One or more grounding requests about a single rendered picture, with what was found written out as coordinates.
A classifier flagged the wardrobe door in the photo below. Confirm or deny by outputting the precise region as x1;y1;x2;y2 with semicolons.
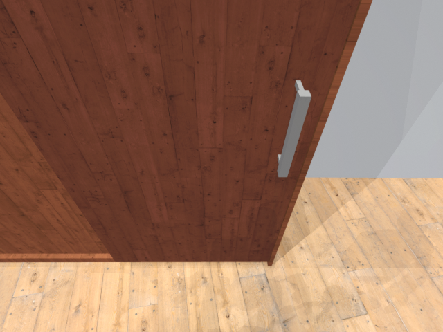
0;0;359;262
0;94;109;254

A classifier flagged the handle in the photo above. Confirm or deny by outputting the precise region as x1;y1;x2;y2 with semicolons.
277;80;311;177

